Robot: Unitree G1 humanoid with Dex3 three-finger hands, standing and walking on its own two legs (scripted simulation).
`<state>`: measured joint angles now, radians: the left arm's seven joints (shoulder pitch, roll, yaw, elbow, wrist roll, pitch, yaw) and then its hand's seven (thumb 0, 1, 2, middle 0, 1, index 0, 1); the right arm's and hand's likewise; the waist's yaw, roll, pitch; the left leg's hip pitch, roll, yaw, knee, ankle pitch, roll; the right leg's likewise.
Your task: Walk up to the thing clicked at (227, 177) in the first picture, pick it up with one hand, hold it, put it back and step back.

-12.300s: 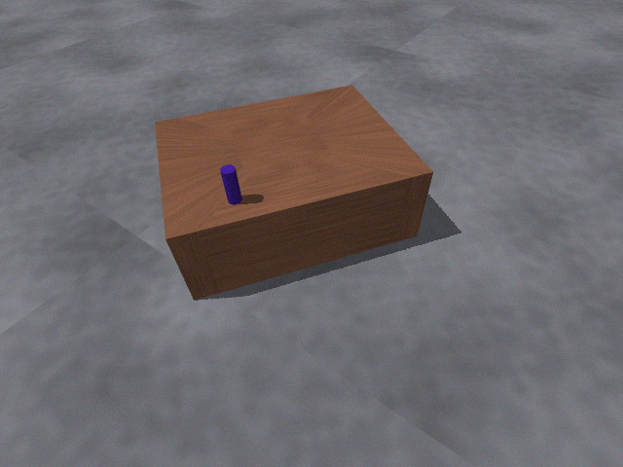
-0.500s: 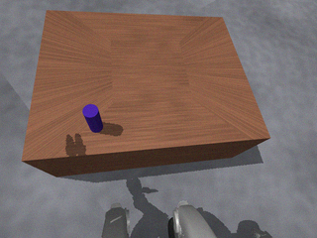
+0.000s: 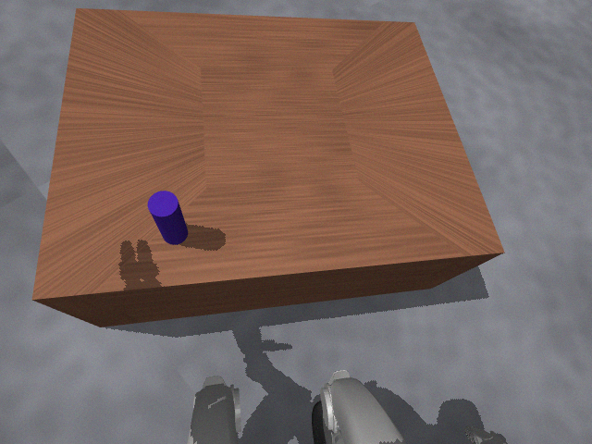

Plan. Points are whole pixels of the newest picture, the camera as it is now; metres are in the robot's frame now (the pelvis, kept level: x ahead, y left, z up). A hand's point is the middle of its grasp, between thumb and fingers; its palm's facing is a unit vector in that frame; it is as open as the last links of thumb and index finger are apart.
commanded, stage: go down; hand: left
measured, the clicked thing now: (169, 219) +0.52 +0.19 -0.23
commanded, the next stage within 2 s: none
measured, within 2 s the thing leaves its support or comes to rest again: neither
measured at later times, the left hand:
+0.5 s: hand out of the picture +0.45 +0.39 +0.06, palm faces +0.19 -0.98 -0.01, open 17.0 cm
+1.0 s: hand out of the picture +0.46 +0.39 +0.06, palm faces +0.18 -0.98 +0.00, open 17.0 cm
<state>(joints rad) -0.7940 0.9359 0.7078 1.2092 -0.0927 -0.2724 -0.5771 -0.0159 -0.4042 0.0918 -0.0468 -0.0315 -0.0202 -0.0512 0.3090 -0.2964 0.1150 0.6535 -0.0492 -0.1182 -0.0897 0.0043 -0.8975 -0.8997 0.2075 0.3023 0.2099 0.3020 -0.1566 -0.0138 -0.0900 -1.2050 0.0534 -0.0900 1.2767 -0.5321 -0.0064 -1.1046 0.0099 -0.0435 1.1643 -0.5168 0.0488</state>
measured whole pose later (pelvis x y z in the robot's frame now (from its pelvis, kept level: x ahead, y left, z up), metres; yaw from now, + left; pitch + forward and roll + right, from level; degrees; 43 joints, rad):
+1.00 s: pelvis +0.00 +0.00 -0.01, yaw -1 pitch +27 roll -7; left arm -0.83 0.95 0.73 1.20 -0.13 -0.32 -0.62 -0.02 -0.40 0.08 -0.04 -0.04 -0.02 -0.05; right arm 0.29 -0.29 0.13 0.65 -0.04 -0.11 -0.09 0.00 -0.90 -0.90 0.21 0.30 0.21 0.30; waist -0.17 -0.02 -0.09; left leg -1.26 0.05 -0.09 1.32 -0.54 0.00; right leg -1.15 0.01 -0.04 1.20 -0.52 0.05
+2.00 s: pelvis -0.01 +0.00 -0.01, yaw -1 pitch +28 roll -7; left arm -0.84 0.97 0.73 1.19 -0.14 -0.30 -0.63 -0.02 -0.43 0.07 -0.04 -0.05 -0.03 -0.06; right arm 0.30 -0.29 0.14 0.65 -0.04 -0.12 -0.10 0.00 -0.90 -0.90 0.21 0.30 0.21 0.30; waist -0.17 -0.01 -0.09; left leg -1.28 0.05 -0.10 1.34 -0.55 -0.01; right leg -1.17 0.01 -0.05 1.21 -0.53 0.05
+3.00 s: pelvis -0.01 +0.00 -0.02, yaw -1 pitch +28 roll -7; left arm -0.85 0.99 0.73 1.20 -0.13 -0.29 -0.62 -0.02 -0.47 0.08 -0.04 -0.07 -0.04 -0.07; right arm 0.30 -0.29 0.14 0.65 -0.04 -0.11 -0.09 0.00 -0.89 -0.89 0.21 0.30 0.21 0.30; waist -0.18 -0.01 -0.09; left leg -1.31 0.05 -0.11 1.36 -0.54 0.00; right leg -1.20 0.02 -0.05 1.24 -0.53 0.05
